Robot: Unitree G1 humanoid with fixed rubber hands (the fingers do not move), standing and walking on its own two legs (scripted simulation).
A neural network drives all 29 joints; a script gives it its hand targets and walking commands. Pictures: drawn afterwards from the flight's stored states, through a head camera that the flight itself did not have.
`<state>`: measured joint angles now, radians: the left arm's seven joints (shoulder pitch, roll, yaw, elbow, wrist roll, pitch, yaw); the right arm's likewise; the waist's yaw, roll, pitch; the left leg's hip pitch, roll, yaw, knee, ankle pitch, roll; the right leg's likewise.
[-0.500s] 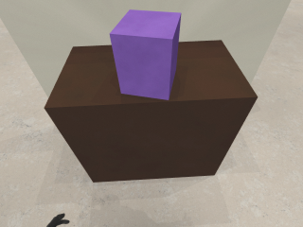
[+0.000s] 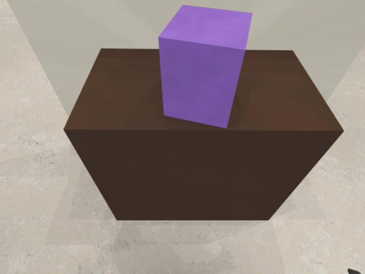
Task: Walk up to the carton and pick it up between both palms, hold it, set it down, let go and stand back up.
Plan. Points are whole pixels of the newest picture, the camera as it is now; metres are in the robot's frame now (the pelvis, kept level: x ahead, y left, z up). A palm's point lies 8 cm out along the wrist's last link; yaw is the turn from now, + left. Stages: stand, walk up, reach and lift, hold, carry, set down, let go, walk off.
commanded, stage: walk up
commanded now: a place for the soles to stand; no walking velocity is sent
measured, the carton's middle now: (205, 67) +0.65 +0.00 +0.10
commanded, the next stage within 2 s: none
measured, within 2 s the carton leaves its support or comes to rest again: neither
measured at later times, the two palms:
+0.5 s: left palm (96, 190) +0.33 +0.28 -0.08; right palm (349, 265) +0.19 -0.35 -0.11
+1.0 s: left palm (79, 218) +0.26 +0.32 -0.12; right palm (336, 212) +0.30 -0.33 -0.06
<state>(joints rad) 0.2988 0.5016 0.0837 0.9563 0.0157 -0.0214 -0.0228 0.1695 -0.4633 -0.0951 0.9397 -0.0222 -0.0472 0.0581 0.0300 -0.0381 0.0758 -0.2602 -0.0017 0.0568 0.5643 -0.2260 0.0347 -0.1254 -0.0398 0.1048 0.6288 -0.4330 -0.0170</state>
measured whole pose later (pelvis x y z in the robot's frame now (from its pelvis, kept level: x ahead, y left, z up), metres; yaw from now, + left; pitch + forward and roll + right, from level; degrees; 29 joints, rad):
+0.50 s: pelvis +0.17 -0.02 -0.01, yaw +1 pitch -3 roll -1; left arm 0.09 0.39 0.06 0.78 0.02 -0.05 -0.03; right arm 0.34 -0.44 -0.05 0.84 0.01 -0.03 -0.01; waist -0.05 0.03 0.16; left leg -0.12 -0.01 -0.03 0.86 -0.50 0.03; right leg -0.37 0.00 -0.06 0.58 -0.14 -0.04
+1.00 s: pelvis +0.18 -0.01 +0.00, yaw +5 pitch -2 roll -3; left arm 0.19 0.44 0.06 0.79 -0.01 0.06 0.00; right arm 0.22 -0.43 -0.07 0.80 -0.01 -0.01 -0.02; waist -0.02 -0.04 0.11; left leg -0.38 0.02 -0.01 0.66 -0.25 0.04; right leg -0.46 0.07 0.10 1.15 -0.49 -0.04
